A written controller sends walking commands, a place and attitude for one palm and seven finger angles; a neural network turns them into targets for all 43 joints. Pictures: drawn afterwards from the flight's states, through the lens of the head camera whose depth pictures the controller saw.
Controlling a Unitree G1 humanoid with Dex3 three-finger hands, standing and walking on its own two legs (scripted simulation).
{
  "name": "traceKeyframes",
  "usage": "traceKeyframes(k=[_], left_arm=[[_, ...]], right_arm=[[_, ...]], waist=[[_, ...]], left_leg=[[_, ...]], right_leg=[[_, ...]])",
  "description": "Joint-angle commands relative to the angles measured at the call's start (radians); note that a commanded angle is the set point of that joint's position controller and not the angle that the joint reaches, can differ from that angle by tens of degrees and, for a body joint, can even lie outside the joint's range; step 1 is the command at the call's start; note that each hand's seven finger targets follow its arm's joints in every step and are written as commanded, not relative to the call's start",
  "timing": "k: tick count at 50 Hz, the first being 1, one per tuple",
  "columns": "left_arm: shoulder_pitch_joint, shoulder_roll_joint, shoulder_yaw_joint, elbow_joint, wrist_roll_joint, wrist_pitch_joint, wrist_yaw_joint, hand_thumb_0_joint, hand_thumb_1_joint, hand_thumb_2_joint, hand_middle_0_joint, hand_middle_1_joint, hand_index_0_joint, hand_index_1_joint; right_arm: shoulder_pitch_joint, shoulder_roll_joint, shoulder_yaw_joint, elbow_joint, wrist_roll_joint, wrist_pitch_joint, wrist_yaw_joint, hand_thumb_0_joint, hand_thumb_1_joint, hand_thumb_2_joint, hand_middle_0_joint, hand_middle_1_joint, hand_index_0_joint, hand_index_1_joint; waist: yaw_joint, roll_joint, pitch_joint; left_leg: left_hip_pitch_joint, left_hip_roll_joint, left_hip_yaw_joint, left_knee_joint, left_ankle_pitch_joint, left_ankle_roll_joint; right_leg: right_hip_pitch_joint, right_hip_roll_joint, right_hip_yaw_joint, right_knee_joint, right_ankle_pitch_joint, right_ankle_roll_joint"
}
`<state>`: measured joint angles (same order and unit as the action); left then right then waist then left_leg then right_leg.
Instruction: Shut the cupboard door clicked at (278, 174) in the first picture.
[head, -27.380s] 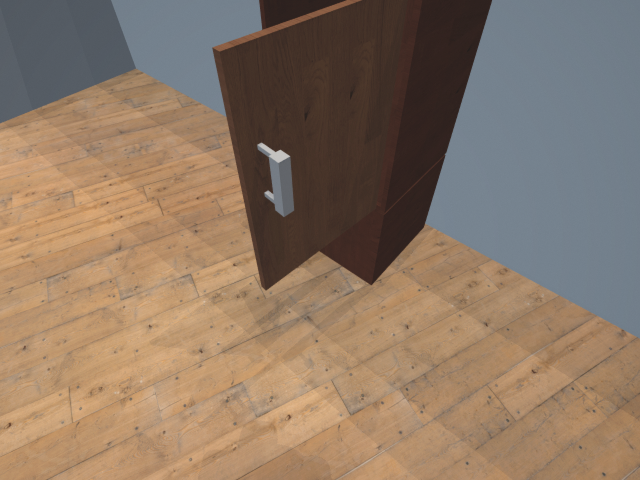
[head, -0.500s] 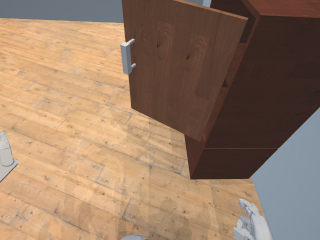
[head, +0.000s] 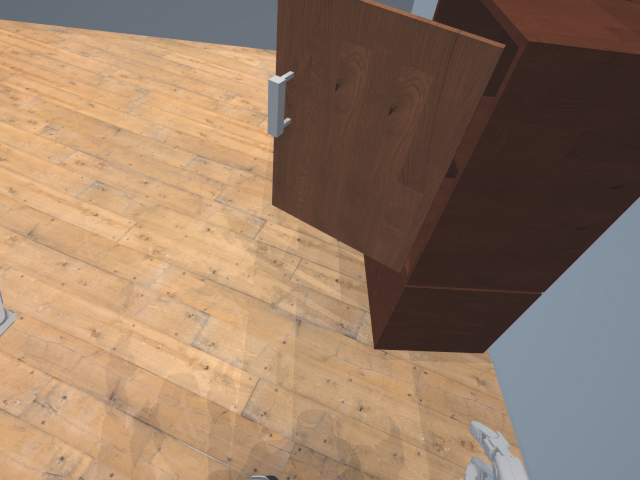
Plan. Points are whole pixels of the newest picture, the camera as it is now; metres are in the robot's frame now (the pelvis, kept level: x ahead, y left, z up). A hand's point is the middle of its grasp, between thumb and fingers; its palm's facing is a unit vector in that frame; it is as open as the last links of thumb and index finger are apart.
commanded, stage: step back with the hand held close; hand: left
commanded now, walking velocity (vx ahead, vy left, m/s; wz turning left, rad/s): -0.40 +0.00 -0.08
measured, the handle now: (282, 103) +0.84 +0.15 +0.02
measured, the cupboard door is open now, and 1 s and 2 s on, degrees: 58 58 58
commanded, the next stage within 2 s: stop stepping back and stand still in 0.12 s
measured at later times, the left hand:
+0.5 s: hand out of the picture +0.12 +0.28 +0.18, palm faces +0.50 -0.82 -0.29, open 7.4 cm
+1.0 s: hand out of the picture +0.10 +0.37 +0.14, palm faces +0.57 -0.75 -0.34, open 7.4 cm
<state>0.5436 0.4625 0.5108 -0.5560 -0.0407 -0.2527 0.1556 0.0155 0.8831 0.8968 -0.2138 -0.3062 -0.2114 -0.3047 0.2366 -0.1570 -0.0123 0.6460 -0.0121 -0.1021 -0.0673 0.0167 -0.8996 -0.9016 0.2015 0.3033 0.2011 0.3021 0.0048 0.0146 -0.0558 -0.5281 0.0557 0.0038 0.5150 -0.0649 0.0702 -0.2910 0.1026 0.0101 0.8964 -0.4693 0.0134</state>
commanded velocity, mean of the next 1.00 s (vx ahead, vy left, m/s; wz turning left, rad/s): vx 0.03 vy -0.03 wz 0.00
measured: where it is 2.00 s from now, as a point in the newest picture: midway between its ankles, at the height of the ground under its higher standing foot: outside the picture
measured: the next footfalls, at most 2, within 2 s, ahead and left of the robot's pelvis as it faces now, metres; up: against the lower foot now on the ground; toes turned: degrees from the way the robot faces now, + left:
right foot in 0.18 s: -0.20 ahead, -0.13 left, +0.00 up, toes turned -6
right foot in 0.70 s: -0.13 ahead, -0.04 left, +0.00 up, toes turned -3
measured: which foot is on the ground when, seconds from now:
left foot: down 0.00-0.70, up 0.72-0.92, down 0.94-1.00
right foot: up 0.00-0.16, down 0.18-0.54, up 0.56-0.68, down 0.70-1.00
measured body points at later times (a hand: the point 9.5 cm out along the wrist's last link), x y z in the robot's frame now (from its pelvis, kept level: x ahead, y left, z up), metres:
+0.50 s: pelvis -0.09 +0.01 -0.03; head -0.17 +0.04 +0.41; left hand +0.09 +0.32 +0.19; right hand -0.04 -0.30 -0.11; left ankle +0.07 +0.07 -0.73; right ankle -0.24 -0.13 -0.73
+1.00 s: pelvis -0.11 +0.08 -0.01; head -0.14 +0.06 +0.44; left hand +0.07 +0.41 +0.16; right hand +0.04 -0.17 -0.10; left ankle -0.11 +0.21 -0.73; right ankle -0.19 -0.03 -0.73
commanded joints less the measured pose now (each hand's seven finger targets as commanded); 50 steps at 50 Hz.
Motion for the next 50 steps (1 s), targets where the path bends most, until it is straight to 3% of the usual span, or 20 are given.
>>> traceKeyframes(k=[1,7,11,13,17,21,24,27,28,30,32,34,35,36,38,40,42,45,48,50], left_arm=[[-0.06,0.095,0.004,-0.197,-0.03,-0.049,0.005,0.0,0.9,0.9,-0.2,-0.3,-0.2,-0.3],[-0.105,0.172,0.042,-0.242,-0.044,-0.066,-0.022,0.0,0.9,0.9,-0.2,-0.3,-0.2,-0.3],[-0.055,0.307,0.18,-0.302,-0.062,-0.078,-0.023,0.0,0.9,0.9,-0.2,-0.3,-0.2,-0.3],[0.013,0.246,0.133,-0.256,-0.069,-0.057,-0.023,0.0,0.9,0.9,-0.2,-0.3,-0.2,-0.3],[0.012,0.205,0.1,-0.138,-0.049,0.022,-0.001,0.0,0.9,0.9,-0.2,-0.3,-0.2,-0.3],[-0.332,0.182,0.005,0.053,-0.003,0.017,0.02,0.0,0.9,0.9,-0.2,-0.3,-0.2,-0.3],[-0.41,0.143,-0.068,0.092,0.018,0.015,0.013,0.0,0.9,0.9,-0.2,-0.3,-0.2,-0.3],[-0.371,0.163,-0.02,-0.124,-0.005,-0.017,0.006,0.0,0.9,0.9,-0.2,-0.3,-0.2,-0.3],[-0.363,0.199,0.02,-0.215,-0.013,-0.031,0.006,0.0,0.9,0.9,-0.2,-0.3,-0.2,-0.3],[-0.222,0.245,0.108,-0.351,-0.033,-0.041,0.004,0.0,0.9,0.9,-0.2,-0.3,-0.2,-0.3],[0.033,0.266,0.172,-0.415,-0.057,-0.044,-0.004,0.0,0.9,0.9,-0.2,-0.3,-0.2,-0.3],[0.219,0.265,0.202,-0.412,-0.048,-0.044,-0.009,0.0,0.9,0.9,-0.2,-0.3,-0.2,-0.3],[0.22,0.264,0.213,-0.411,-0.051,-0.035,-0.006,0.0,0.9,0.9,-0.2,-0.3,-0.2,-0.3],[0.18,0.273,0.244,-0.376,-0.067,-0.029,0.011,0.0,0.9,0.9,-0.2,-0.3,-0.2,-0.3],[0.095,0.213,0.199,-0.201,-0.057,0.0,0.019,0.0,0.9,0.9,-0.2,-0.3,-0.2,-0.3],[-0.003,0.162,0.124,0.029,-0.034,0.014,0.029,0.0,0.9,0.9,-0.2,-0.3,-0.2,-0.3],[-0.113,0.129,0.052,0.199,-0.009,0.041,0.033,0.0,0.9,0.9,-0.2,-0.3,-0.2,-0.3],[-0.23,0.033,-0.101,0.263,0.0,0.078,0.03,0.0,0.9,0.9,-0.2,-0.3,-0.2,-0.3],[-0.326,0.039,-0.168,0.007,-0.001,0.069,0.024,0.0,0.9,0.9,-0.2,-0.3,-0.2,-0.3],[-0.324,0.105,-0.121,-0.166,0.004,0.06,0.013,0.0,0.9,0.9,-0.2,-0.3,-0.2,-0.3]], right_arm=[[-0.095,-0.173,-0.047,-0.108,-0.012,-0.091,-0.001,0.0,-0.9,-0.9,0.2,0.3,0.2,0.3],[-0.093,-0.153,-0.045,-0.086,-0.017,-0.067,0.013,0.0,-0.9,-0.9,0.2,0.3,0.2,0.3],[-0.151,-0.135,-0.025,-0.137,-0.01,-0.046,0.002,0.0,-0.9,-0.9,0.2,0.3,0.2,0.3],[-0.144,-0.134,-0.027,-0.163,0.022,-0.034,-0.009,0.0,-0.9,-0.9,0.2,0.3,0.2,0.3],[-0.123,-0.15,-0.013,-0.151,0.002,0.013,-0.033,0.0,-0.9,-0.9,0.2,0.3,0.2,0.3],[-0.092,-0.198,-0.03,-0.117,0.021,-0.008,-0.045,0.0,-0.9,-0.9,0.2,0.3,0.2,0.3],[-0.079,-0.212,-0.037,-0.118,0.029,-0.021,-0.05,0.0,-0.9,-0.9,0.2,0.3,0.2,0.3],[-0.106,-0.23,-0.039,-0.158,0.013,-0.058,-0.04,0.0,-0.9,-0.9,0.2,0.3,0.2,0.3],[-0.107,-0.221,-0.037,-0.168,0.009,-0.075,-0.03,0.0,-0.9,-0.9,0.2,0.3,0.2,0.3],[-0.095,-0.206,-0.054,-0.174,-0.01,-0.099,-0.005,0.0,-0.9,-0.9,0.2,0.3,0.2,0.3],[-0.083,-0.171,-0.062,-0.19,-0.017,-0.101,0.021,0.0,-0.9,-0.9,0.2,0.3,0.2,0.3],[-0.069,-0.137,-0.045,-0.195,0.009,-0.076,0.042,0.0,-0.9,-0.9,0.2,0.3,0.2,0.3],[-0.077,-0.13,-0.047,-0.187,0.021,-0.049,0.042,0.0,-0.9,-0.9,0.2,0.3,0.2,0.3],[-0.063,-0.146,-0.056,-0.163,0.019,-0.024,0.033,0.0,-0.9,-0.9,0.2,0.3,0.2,0.3],[-0.031,-0.144,-0.049,-0.123,0.015,-0.001,0.024,0.0,-0.9,-0.9,0.2,0.3,0.2,0.3],[-0.063,-0.146,-0.022,-0.14,0.022,-0.006,0.001,0.0,-0.9,-0.9,0.2,0.3,0.2,0.3],[-0.097,-0.161,-0.01,-0.127,0.033,-0.016,-0.016,0.0,-0.9,-0.9,0.2,0.3,0.2,0.3],[-0.062,-0.179,-0.02,-0.096,0.033,-0.027,-0.029,0.0,-0.9,-0.9,0.2,0.3,0.2,0.3],[-0.09,-0.208,-0.033,-0.159,0.037,-0.024,-0.029,0.0,-0.9,-0.9,0.2,0.3,0.2,0.3],[-0.088,-0.174,-0.023,-0.167,0.029,-0.035,-0.021,0.0,-0.9,-0.9,0.2,0.3,0.2,0.3]], waist=[[-0.009,0.21,-0.14],[0.008,0.192,-0.313],[0.017,0.057,-0.297],[-0.017,-0.129,-0.171],[-0.051,0.03,0.088],[-0.068,-0.162,0.307],[-0.071,-0.064,0.336],[-0.033,0.369,0.18],[-0.014,0.363,0.102],[0.03,0.3,-0.08],[0.043,0.31,-0.243],[0.025,0.177,-0.245],[0.007,-0.049,-0.162],[0.006,-0.153,-0.106],[-0.039,-0.126,0.014],[-0.049,-0.08,0.095],[-0.021,-0.079,0.14],[-0.019,-0.094,0.064],[-0.012,-0.044,-0.058],[-0.029,-0.051,-0.06]], left_leg=[[0.311,0.207,-0.226,-0.366,-0.297,-0.016],[0.6,0.15,-0.069,-0.168,0.325,-0.11],[0.515,0.058,0.037,-0.01,0.008,-0.11],[0.514,-0.027,0.044,0.156,-0.123,-0.105],[0.29,-0.006,-0.03,0.283,-0.198,-0.11],[0.212,0.029,-0.062,0.332,-0.239,-0.081],[0.277,0.02,-0.09,0.185,-0.264,-0.057],[0.128,0.116,-0.434,-0.388,-0.713,-0.103],[0.071,0.141,-0.467,-0.506,-0.829,-0.175],[0.12,0.136,-0.36,-0.543,-0.721,-0.286],[0.125,0.077,-0.14,-0.43,-0.528,-0.261],[0.112,-0.039,0.064,-0.059,-0.411,-0.177],[0.136,-0.095,0.095,0.296,-0.302,-0.149],[0.027,-0.097,0.018,0.524,-0.31,-0.131],[-0.174,-0.038,-0.063,0.671,-0.254,-0.12],[-0.125,0.033,-0.062,0.453,-0.273,-0.097],[0.034,0.011,0.02,0.205,-0.317,-0.065],[0.308,-0.029,0.085,-0.046,-0.175,-0.03],[0.509,0.183,-0.16,-0.009,0.304,0.054],[0.434,0.144,-0.114,-0.022,0.442,0.026]], right_leg=[[-0.03,-0.004,-0.032,-0.225,-0.104,-0.009],[0.054,-0.038,-0.038,-0.641,0.16,-0.039],[-0.018,-0.2,0.019,-0.616,0.33,-0.071],[-0.183,-0.267,0.033,-0.617,0.246,-0.091],[-0.312,-0.352,0.122,-0.671,-0.153,-0.18],[-0.399,-0.368,0.12,-0.693,-0.229,-0.149],[-0.397,-0.274,0.018,-0.521,-0.147,-0.107],[-0.071,-0.009,-0.072,-0.095,-0.15,-0.05],[0.062,0.041,-0.072,0.0,-0.157,-0.051],[0.177,0.063,-0.113,-0.025,-0.163,-0.057],[0.338,0.074,-0.162,-0.172,-0.144,-0.073],[0.284,-0.069,-0.015,-0.442,-0.128,-0.109],[0.038,-0.287,0.256,-0.635,-0.188,-0.147],[-0.075,-0.467,0.479,-0.77,-0.212,-0.221],[-0.052,-0.453,0.425,-0.762,-0.184,-0.243],[-0.026,-0.371,0.288,-0.684,-0.082,-0.202],[-0.025,-0.322,0.185,-0.597,0.103,-0.165],[-0.006,-0.219,0.072,-0.448,0.369,-0.07],[-0.086,-0.143,-0.014,-0.25,0.521,0.056],[-0.007,-0.122,-0.047,-0.288,0.539,0.024]])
